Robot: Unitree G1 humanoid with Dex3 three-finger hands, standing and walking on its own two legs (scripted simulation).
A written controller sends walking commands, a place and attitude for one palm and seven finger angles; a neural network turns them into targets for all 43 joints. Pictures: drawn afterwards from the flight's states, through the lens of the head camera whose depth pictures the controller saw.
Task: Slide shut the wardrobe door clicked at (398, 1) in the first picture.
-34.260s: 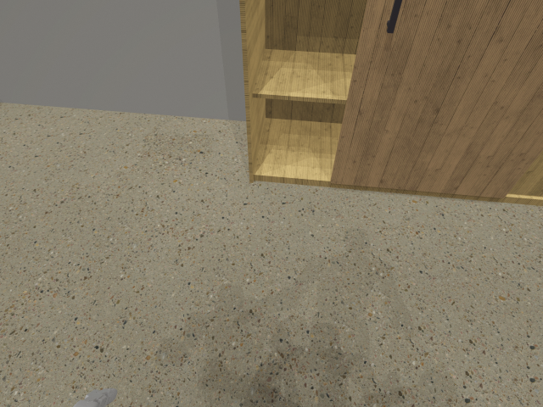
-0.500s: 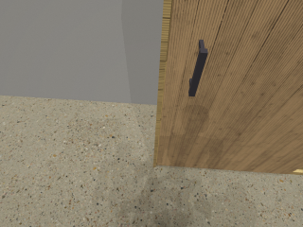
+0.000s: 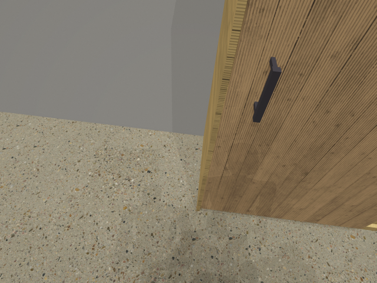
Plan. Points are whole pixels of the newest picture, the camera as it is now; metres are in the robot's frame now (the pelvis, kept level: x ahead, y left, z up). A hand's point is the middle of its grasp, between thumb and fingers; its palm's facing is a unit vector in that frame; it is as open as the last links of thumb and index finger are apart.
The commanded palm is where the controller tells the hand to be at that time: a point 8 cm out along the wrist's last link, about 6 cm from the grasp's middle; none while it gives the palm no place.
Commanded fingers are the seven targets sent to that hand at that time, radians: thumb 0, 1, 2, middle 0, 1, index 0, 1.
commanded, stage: come to a stop and stand still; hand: right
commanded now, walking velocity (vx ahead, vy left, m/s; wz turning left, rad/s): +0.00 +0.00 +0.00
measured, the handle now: (264, 91) +0.53 -0.13 +0.12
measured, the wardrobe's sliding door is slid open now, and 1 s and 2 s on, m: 0.00 0.00 0.00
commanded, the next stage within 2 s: look again from close up in 1.00 s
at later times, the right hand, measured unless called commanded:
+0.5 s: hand out of the picture +0.00 -0.17 -0.17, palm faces +0.01 +0.98 -0.19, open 7.4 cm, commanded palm none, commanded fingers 0.00 -0.90 -0.90 0.20 0.30 0.20 0.30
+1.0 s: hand out of the picture +0.08 -0.29 -0.14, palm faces +0.02 +0.93 -0.37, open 7.4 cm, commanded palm none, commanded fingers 0.00 -0.90 -0.90 0.20 0.30 0.20 0.30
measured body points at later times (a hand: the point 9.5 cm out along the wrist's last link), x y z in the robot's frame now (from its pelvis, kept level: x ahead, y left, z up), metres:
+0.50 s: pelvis -0.01 +0.01 +0.00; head +0.01 +0.01 +0.45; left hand -0.01 +0.23 -0.16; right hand +0.00 -0.22 -0.16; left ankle -0.02 +0.12 -0.74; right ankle +0.02 -0.13 -0.74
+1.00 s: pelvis -0.01 -0.03 +0.00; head -0.01 -0.02 +0.45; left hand +0.13 +0.26 -0.12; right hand +0.08 -0.33 -0.12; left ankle -0.02 +0.12 -0.74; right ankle +0.02 -0.13 -0.74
